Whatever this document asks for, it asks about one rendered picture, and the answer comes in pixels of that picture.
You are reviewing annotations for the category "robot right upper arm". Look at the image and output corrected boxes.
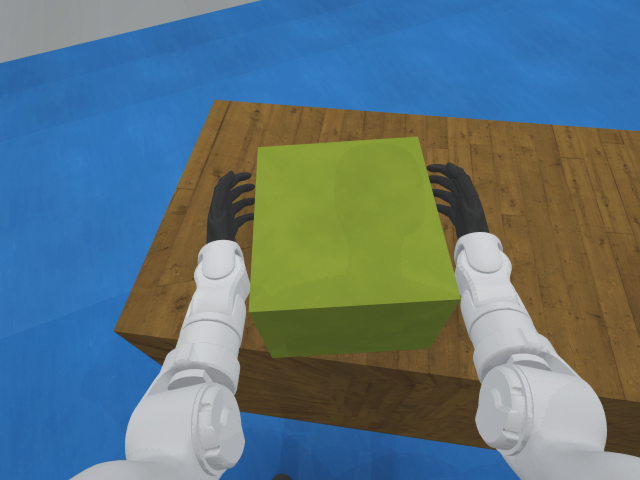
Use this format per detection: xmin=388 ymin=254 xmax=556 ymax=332
xmin=475 ymin=363 xmax=640 ymax=480

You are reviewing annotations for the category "robot left hand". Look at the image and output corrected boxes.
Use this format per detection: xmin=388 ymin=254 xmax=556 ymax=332
xmin=206 ymin=171 xmax=255 ymax=244

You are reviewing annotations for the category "robot right hand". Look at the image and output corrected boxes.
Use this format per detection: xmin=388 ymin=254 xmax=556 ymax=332
xmin=426 ymin=162 xmax=489 ymax=239

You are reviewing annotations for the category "carton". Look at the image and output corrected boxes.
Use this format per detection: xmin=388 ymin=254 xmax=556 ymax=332
xmin=249 ymin=137 xmax=461 ymax=358

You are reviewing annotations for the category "robot left upper arm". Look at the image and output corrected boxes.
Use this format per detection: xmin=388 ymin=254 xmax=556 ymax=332
xmin=69 ymin=382 xmax=245 ymax=480

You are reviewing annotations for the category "right robot forearm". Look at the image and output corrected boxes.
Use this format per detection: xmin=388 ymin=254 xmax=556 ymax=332
xmin=454 ymin=232 xmax=607 ymax=448

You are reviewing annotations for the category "pedestal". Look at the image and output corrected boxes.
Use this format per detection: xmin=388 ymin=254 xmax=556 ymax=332
xmin=114 ymin=100 xmax=640 ymax=458

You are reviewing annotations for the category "left robot forearm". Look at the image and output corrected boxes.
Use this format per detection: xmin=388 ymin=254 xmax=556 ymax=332
xmin=125 ymin=240 xmax=250 ymax=460

